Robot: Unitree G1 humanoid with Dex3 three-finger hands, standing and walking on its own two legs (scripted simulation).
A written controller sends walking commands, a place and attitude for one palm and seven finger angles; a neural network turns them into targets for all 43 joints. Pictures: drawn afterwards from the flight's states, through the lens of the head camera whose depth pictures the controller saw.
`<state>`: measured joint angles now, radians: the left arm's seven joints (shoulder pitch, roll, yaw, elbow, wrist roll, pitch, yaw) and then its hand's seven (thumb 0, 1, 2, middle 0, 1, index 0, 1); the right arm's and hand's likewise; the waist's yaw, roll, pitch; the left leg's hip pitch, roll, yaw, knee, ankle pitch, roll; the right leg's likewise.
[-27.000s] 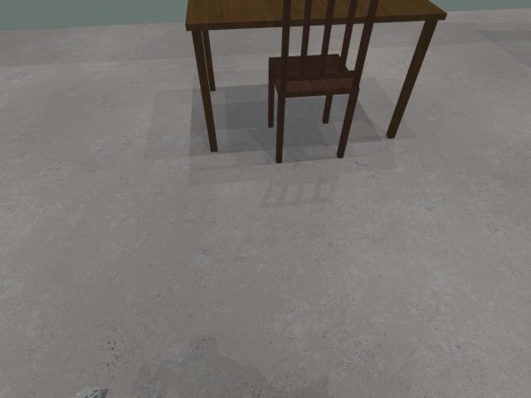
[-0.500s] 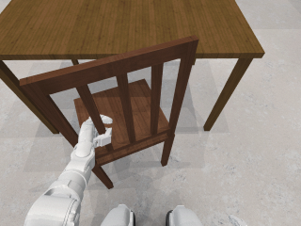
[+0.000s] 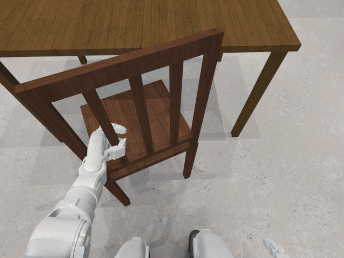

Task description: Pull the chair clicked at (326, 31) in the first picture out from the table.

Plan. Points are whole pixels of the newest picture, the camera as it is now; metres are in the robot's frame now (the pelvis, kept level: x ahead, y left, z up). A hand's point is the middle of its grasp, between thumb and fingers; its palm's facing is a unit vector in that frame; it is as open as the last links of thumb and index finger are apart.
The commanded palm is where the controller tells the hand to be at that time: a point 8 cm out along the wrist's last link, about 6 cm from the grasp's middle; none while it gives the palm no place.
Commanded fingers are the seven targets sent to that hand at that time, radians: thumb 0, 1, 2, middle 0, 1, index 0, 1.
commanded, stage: step backward, pulling the chair out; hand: left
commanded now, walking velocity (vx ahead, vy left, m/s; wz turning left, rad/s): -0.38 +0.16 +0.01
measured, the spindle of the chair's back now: (144, 123) +0.44 +0.08 -0.03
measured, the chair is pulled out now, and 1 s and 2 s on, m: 0.20 0.40 0.65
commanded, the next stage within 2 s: stop walking, hand still on the chair in 1.36 s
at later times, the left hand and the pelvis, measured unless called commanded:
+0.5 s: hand (119, 173) +0.31 +0.14 -0.05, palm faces +0.04 -0.98 -0.17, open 5.4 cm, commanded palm +0.30 +0.19 -0.05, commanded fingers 0.00 0.90 0.90 -0.50 -1.45 -0.50 -1.45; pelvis -0.08 +0.01 +0.01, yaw +0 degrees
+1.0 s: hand (111, 229) +0.18 +0.14 -0.05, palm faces +0.03 -0.98 -0.18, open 5.4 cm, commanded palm +0.18 +0.19 -0.04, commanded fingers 0.00 0.90 0.90 -0.50 -1.45 -0.50 -1.45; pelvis -0.19 +0.02 +0.01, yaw -2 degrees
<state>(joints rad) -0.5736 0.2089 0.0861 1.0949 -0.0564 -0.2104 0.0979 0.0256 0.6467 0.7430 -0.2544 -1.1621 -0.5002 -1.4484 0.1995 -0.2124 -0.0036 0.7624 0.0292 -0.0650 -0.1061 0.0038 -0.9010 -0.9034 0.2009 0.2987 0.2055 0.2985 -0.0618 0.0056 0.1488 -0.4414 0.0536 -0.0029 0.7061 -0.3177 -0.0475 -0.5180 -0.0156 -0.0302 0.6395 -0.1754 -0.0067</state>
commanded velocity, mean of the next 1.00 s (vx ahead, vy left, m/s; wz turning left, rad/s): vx -0.38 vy -0.01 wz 0.02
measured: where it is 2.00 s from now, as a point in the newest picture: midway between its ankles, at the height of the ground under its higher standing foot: outside the picture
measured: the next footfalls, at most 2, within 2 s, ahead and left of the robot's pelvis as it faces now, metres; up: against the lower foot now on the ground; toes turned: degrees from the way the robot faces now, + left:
right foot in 0.30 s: +0.04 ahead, -0.11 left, +0.00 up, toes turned -2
left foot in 0.56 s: -0.06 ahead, +0.16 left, +0.00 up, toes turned +0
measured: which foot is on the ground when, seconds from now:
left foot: down 0.00-0.40, up 0.42-0.54, down 0.56-0.88, up 0.90-1.00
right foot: down 0.00-0.18, up 0.20-0.28, down 0.30-0.62, up 0.64-0.76, down 0.78-1.00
